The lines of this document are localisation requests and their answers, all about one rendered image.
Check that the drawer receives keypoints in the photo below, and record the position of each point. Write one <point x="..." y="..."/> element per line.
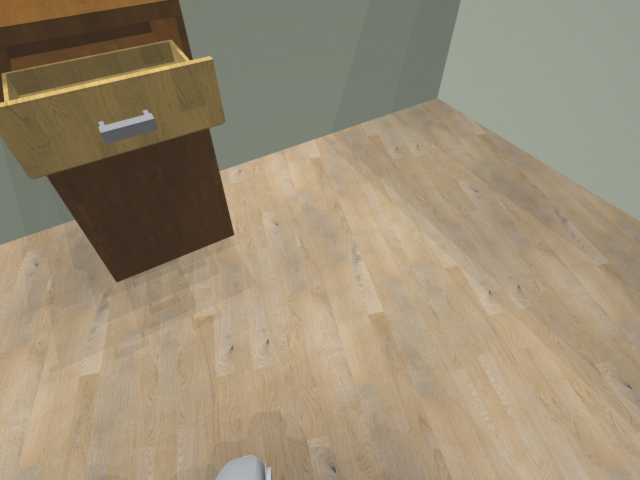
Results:
<point x="50" y="114"/>

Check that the cabinet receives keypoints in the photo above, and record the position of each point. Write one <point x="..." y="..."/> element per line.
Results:
<point x="141" y="208"/>

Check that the left robot thigh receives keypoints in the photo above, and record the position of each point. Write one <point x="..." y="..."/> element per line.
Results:
<point x="245" y="468"/>

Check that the handle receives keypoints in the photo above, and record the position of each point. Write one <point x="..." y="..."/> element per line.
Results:
<point x="128" y="128"/>

